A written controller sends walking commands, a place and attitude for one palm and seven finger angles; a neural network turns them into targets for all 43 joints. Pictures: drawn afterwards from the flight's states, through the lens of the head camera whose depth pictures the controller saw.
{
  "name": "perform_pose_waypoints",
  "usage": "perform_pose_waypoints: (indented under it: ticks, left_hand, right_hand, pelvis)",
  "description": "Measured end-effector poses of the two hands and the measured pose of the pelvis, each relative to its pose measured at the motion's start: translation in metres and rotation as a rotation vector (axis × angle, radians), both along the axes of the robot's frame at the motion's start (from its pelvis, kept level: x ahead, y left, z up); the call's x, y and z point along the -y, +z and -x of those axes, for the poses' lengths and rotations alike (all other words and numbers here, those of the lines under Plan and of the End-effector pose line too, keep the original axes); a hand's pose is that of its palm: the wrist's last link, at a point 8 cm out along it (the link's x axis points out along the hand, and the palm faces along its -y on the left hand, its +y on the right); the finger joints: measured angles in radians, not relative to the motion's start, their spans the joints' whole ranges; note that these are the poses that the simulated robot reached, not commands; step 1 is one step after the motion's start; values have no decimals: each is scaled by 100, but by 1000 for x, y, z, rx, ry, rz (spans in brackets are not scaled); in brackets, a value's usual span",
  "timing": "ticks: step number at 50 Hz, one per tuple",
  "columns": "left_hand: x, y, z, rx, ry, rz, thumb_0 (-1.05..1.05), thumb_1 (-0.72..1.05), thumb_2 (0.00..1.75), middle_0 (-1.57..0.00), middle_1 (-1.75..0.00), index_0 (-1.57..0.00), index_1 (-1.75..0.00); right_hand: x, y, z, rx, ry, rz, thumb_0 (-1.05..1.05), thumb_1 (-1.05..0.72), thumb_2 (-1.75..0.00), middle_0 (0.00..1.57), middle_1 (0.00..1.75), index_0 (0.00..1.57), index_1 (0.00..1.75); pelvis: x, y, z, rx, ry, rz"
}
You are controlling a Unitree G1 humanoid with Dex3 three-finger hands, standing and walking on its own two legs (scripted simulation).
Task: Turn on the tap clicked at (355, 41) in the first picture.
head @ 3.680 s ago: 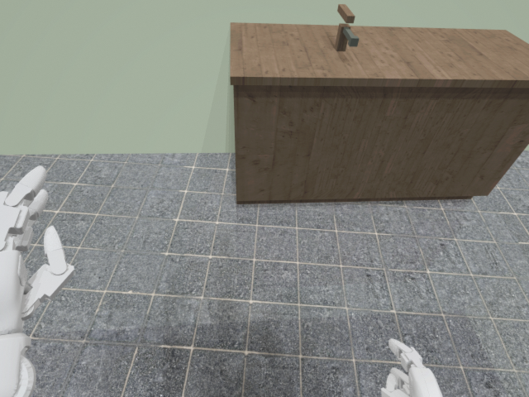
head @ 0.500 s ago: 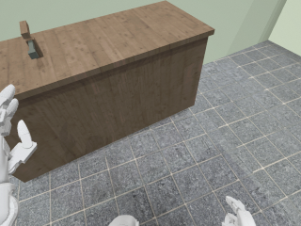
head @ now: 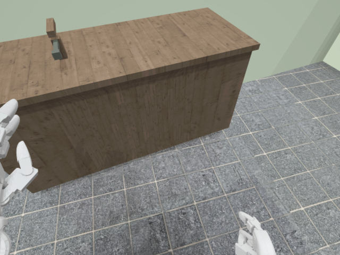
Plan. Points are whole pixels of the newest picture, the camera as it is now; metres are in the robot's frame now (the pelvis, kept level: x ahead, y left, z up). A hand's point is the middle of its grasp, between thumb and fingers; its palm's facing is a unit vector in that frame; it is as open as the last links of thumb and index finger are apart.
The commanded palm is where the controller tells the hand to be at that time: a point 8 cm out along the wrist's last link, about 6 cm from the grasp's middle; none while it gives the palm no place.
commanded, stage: take the last steps up to it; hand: left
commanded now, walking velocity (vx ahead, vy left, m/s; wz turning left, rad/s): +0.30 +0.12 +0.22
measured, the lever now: (56, 54) +0.76 +0.50 +0.07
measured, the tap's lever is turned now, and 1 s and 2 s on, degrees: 0 0 0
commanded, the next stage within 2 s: none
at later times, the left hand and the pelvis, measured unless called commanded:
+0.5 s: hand out of the picture +0.17 +0.30 +0.19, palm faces +0.56 -0.76 -0.33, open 7.4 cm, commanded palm +0.12 +0.33 +0.19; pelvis -0.01 +0.03 +0.00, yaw +6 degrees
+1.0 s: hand (25, 144) +0.26 +0.29 +0.18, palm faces +0.47 -0.77 -0.44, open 7.4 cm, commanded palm +0.19 +0.33 +0.19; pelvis +0.06 +0.03 +0.02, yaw +6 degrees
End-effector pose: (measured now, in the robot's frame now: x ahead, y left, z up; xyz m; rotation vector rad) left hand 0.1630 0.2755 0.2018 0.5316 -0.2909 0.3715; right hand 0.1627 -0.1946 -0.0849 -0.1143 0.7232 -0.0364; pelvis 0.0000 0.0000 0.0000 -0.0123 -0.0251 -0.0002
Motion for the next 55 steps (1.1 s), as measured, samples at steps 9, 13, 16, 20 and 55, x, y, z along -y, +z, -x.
perform_pose_waypoints:
  ticks: [9, 13, 16, 20, 55]
  left_hand:
    - [8, 8, 23, -8, 67, 19, 1, 89, 90, -21, -30, -21, -30]
    - [0, 10, 28, -20, 78, 1, 1, 89, 90, -21, -30, -21, -30]
    - [-8, 9, 34, -18, 89, 2, 1, 89, 90, -21, -30, -21, -30]
    - [-27, 6, 43, 24, 108, 25, 1, 89, 90, -21, -30, -21, -30]
    - [-59, 4, -72, 32, 43, -5, 1, 89, 90, -22, -30, -21, -30]
  right_hand:
    - [41, -2, 21, -110, 8, 84, 1, -90, -90, 20, 30, 21, 30]
    - [59, 7, 24, -109, -14, 140, 1, -91, -90, 20, 30, 20, 30]
    - [64, 14, 22, -99, -23, 180, 1, -91, -90, 20, 30, 20, 30]
    - [55, 24, 16, -75, -24, 226, 1, -91, -90, 20, 30, 20, 30]
    - [13, 23, -89, -87, -13, 235, 1, -91, -90, 20, 30, 20, 30]
  pelvis:
    - [14, 16, 10, -4, 72, -54]
    - [11, 21, 14, -17, 100, -63]
    - [4, 21, 15, -24, 107, -62]
    - [-11, 17, 14, -23, 110, -51]
    - [-48, 13, -87, -30, 105, -34]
